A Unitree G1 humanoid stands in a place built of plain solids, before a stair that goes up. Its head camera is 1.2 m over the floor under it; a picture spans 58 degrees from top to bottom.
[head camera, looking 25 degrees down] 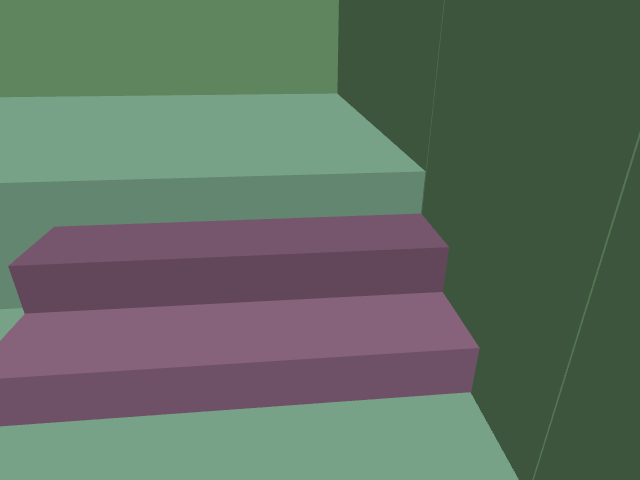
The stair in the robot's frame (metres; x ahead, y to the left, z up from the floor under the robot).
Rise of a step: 0.19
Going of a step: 0.33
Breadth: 1.50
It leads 5 degrees to the left of straight ahead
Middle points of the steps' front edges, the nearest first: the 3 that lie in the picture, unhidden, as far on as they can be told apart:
1.00 0.25 0.34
1.33 0.28 0.52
1.65 0.31 0.71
